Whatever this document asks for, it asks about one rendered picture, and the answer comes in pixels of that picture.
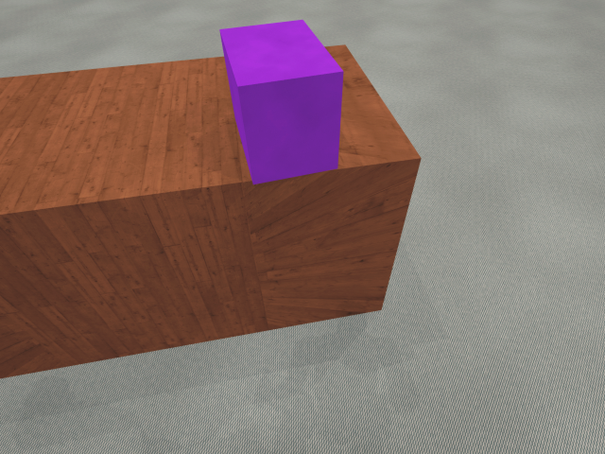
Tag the pedestal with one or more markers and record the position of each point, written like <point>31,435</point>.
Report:
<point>129,222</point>

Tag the carton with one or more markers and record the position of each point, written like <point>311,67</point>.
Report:
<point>286,91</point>

